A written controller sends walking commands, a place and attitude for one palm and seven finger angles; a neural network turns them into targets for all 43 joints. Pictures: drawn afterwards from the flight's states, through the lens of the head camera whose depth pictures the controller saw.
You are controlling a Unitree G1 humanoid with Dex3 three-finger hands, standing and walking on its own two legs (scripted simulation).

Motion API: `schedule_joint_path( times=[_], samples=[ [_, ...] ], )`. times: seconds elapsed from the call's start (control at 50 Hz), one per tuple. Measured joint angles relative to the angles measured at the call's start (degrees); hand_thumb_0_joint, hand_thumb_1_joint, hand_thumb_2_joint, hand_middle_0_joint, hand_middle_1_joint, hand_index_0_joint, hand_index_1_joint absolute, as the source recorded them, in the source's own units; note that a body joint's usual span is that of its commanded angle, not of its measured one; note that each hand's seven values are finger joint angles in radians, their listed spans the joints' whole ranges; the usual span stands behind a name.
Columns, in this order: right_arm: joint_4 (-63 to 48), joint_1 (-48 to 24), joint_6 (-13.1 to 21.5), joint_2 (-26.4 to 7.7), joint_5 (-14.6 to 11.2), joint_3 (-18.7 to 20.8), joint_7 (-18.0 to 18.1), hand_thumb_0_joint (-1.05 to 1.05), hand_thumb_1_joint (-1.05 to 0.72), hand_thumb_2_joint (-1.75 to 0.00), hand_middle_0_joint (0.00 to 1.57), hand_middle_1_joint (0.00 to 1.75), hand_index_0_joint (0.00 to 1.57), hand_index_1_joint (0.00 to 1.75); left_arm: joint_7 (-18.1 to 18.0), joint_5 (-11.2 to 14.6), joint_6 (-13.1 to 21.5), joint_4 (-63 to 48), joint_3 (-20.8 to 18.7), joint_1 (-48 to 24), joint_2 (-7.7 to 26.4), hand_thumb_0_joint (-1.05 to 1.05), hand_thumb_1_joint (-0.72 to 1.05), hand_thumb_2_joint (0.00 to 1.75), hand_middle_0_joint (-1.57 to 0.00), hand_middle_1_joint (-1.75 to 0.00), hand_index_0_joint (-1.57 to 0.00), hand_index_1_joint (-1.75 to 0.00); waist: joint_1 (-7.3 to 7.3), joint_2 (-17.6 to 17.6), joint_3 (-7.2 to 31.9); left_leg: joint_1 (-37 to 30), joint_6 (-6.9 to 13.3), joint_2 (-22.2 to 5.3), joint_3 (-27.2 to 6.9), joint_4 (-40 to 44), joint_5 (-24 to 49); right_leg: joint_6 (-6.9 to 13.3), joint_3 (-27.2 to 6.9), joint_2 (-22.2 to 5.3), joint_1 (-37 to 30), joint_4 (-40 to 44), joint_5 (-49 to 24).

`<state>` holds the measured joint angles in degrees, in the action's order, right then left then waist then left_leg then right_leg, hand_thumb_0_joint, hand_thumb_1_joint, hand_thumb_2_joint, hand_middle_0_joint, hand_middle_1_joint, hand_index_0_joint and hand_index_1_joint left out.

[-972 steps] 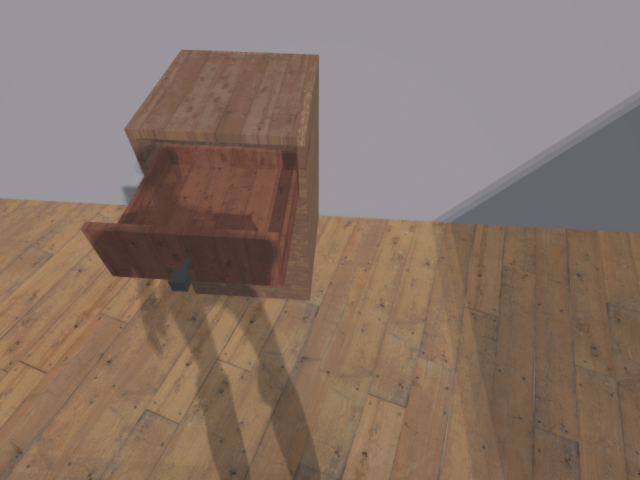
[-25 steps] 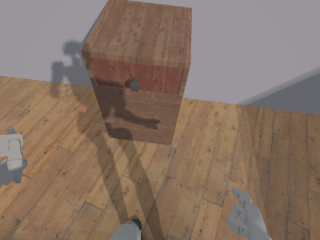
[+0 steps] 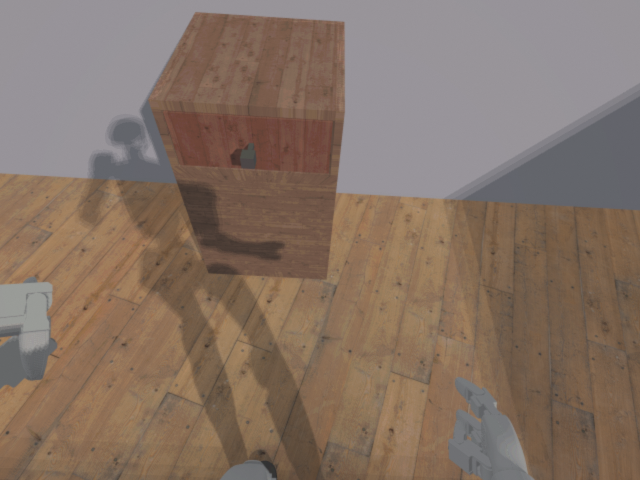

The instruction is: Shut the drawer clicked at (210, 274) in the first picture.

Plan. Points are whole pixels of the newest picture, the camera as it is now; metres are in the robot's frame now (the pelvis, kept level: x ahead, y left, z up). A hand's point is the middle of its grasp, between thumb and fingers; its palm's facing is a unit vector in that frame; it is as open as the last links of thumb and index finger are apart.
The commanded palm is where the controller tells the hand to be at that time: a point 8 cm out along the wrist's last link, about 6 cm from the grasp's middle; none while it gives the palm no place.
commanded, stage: stop stepping back and stand still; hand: left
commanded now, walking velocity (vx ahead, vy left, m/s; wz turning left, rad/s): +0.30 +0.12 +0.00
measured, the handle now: (249, 154) +0.80 +0.22 -0.15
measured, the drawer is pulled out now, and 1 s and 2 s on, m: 0.00 0.00 0.00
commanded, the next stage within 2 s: let the arm hang, fingers relaxed in 0.90 s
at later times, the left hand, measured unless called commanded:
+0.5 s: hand out of the picture +0.15 +0.26 +0.17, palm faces +0.40 -0.80 -0.45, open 3.3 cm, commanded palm +0.09 +0.29 +0.19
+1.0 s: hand out of the picture +0.17 +0.27 +0.16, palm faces +0.36 -0.82 -0.45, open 3.3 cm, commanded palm none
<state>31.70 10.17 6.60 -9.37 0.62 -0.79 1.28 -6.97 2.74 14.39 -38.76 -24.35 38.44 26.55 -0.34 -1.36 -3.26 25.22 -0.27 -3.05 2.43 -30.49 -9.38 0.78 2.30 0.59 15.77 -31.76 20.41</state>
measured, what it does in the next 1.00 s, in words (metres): steps on the spot: left foot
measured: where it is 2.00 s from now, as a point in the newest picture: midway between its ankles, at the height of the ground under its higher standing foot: outside the picture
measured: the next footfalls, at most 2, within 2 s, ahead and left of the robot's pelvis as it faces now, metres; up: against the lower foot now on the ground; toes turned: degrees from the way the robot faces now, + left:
left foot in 0.22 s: +0.01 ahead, +0.13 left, +0.00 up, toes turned +4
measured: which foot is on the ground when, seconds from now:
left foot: down 0.00-0.00, up 0.02-0.20, down 0.22-1.00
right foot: down 0.00-1.00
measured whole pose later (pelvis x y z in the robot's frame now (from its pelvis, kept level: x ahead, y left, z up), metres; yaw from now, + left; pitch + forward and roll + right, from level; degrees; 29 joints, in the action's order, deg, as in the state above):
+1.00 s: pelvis -0.02 +0.03 +0.01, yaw +1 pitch +0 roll -1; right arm 34.1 10.9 5.3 -11.0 0.0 -0.8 3.6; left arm -7.7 1.5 12.8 -32.3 -20.6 35.3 21.4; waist 0.0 -1.2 -3.2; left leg 11.6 1.7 -0.3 3.6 -26.3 -14.4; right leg -1.4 2.5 -2.0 12.1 -24.2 11.6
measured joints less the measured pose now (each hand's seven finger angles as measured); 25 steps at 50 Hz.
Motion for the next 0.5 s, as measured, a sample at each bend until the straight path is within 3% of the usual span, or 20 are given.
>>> schedule_joint_path(
  times=[0.04,0.1,0.14,0.22,0.24,0.3,0.4,0.5],
  samples=[
    [1.1,0.3,-1.4,-0.4,-0.3,0.1,0.4,0.01,-0.90,-0.90,0.20,0.30,0.21,0.30,-0.1,0.1,-0.8,1.1,0.6,0.0,-0.7,0.01,0.89,0.90,-1.40,-1.60,-1.41,-1.60,0.03,0.6,0.1,2.6,-0.5,0.8,-1.3,-8.5,-7.4,1.0,0.1,0.2,0.4,0.6,-5.0],
    [4.0,2.5,-3.1,-1.0,-0.7,0.4,1.3,0.01,-0.90,-0.90,0.20,0.30,0.21,0.30,-0.7,0.0,-2.3,4.3,2.4,-0.8,-2.9,0.01,0.89,0.90,-1.40,-1.60,-1.41,-1.60,0.42,-0.3,2.5,3.2,-0.5,2.6,-0.8,-18.4,-9.4,1.2,-0.3,-1.0,0.0,2.4,-5.6],
    [5.1,4.4,-3.2,-1.6,-0.8,0.6,2.0,0.01,-0.90,-0.90,0.20,0.30,0.21,0.30,-1.3,-0.3,-2.7,6.5,3.1,-1.0,-4.3,0.01,0.89,0.90,-1.41,-1.60,-1.41,-1.60,1.03,-1.0,4.3,-0.4,0.2,2.8,0.3,-15.4,-10.0,1.1,-0.2,-1.7,-0.4,3.8,-6.4],
    [5.2,7.5,-1.4,-4.4,-0.9,1.6,3.0,0.01,-0.90,-0.90,0.20,0.30,0.21,0.30,-1.8,-1.2,-2.8,7.3,4.6,-1.2,-6.0,0.01,0.89,0.90,-1.41,-1.60,-1.41,-1.60,2.41,0.4,5.5,-10.7,2.3,1.3,-0.5,1.3,-9.7,0.6,1.7,-1.2,-0.1,3.3,-6.5],
    [5.4,7.4,-1.0,-4.8,-0.8,2.1,3.1,0.01,-0.90,-0.90,0.20,0.30,0.21,0.30,-1.8,-1.4,-2.5,7.0,4.7,-1.6,-5.9,0.01,0.89,0.90,-1.40,-1.60,-1.41,-1.60,2.70,0.4,4.8,-11.1,1.6,1.2,-0.9,2.9,-5.9,0.4,2.3,-1.3,0.1,2.5,-6.2],
    [5.6,6.8,-0.6,-4.9,-1.1,2.4,3.2,0.01,-0.90,-0.90,0.20,0.30,0.20,0.30,-1.4,-1.9,-1.9,6.2,4.0,-1.0,-4.6,0.01,0.89,0.90,-1.40,-1.60,-1.41,-1.60,2.13,-0.8,3.4,-11.6,0.2,1.6,-0.1,2.0,-4.6,-0.1,1.4,-1.8,-0.3,1.7,-6.0],
    [4.7,6.1,0.7,-4.0,-1.1,2.0,3.0,0.01,-0.90,-0.90,0.20,0.30,0.20,0.30,-1.6,-2.1,-0.4,7.0,2.4,-1.2,-3.7,0.01,0.89,0.90,-1.41,-1.60,-1.41,-1.60,1.88,0.3,3.5,-11.5,0.2,1.3,0.1,1.0,-5.6,0.0,1.2,-1.4,-1.0,2.7,-7.0],
    [4.9,4.0,0.6,-2.7,-0.9,1.0,2.1,0.01,-0.90,-0.90,0.20,0.30,0.20,0.30,-1.4,-1.6,-0.2,8.8,3.2,-3.1,-5.2,0.01,0.89,0.90,-1.40,-1.60,-1.41,-1.60,1.16,1.0,3.1,-11.6,0.5,1.1,0.4,0.4,-5.9,-0.5,0.9,-1.2,-1.8,3.9,-7.7]
  ],
)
